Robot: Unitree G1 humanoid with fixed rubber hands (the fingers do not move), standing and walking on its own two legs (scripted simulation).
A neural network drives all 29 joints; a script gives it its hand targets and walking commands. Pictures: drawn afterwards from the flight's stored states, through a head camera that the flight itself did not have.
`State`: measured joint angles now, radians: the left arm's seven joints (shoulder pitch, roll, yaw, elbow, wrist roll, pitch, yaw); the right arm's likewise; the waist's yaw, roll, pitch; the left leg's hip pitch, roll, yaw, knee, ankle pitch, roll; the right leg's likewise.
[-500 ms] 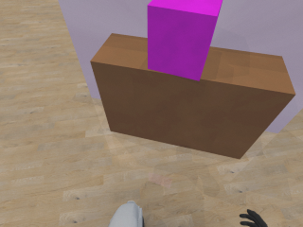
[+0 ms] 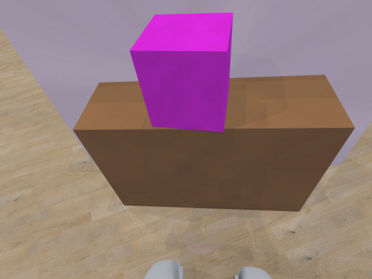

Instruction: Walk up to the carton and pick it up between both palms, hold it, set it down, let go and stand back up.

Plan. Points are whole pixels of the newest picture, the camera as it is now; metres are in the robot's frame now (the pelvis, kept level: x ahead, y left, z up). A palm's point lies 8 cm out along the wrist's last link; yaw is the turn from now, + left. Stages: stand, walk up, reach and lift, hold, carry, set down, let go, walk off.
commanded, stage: walk up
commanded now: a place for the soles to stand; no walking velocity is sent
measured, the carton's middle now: (189, 73) +0.70 +0.02 +0.05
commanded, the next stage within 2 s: none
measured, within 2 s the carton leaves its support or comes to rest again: neither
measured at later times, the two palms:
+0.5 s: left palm (85, 236) +0.24 +0.31 -0.12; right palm (269, 238) +0.22 -0.16 -0.11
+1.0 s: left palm (100, 210) +0.30 +0.28 -0.10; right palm (272, 221) +0.26 -0.17 -0.10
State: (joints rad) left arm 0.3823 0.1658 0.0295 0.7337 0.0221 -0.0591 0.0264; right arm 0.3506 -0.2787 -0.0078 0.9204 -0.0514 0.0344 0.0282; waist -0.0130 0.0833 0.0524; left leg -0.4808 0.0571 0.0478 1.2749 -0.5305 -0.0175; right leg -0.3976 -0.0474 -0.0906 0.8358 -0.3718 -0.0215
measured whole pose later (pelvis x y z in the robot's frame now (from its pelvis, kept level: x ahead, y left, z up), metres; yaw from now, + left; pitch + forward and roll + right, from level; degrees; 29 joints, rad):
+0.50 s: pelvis +0.16 +0.06 +0.01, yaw -2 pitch -3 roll +1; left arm 0.28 0.24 0.04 0.81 0.03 -0.01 0.00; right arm 0.27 -0.14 0.02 0.82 -0.03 -0.04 -0.02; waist -0.01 -0.06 0.10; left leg -0.32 0.10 0.17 0.76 -0.37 -0.01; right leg -0.45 -0.05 -0.07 0.87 -0.35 -0.01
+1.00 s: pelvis +0.20 +0.06 +0.03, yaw -3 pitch -3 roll +1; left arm 0.15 0.19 -0.02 0.97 0.00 0.01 -0.01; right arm 0.20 -0.19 0.04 0.95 0.00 -0.01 0.00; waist -0.01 -0.02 0.06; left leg -0.18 0.08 0.15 0.56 -0.32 -0.02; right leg -0.27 -0.02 -0.07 0.57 -0.25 -0.02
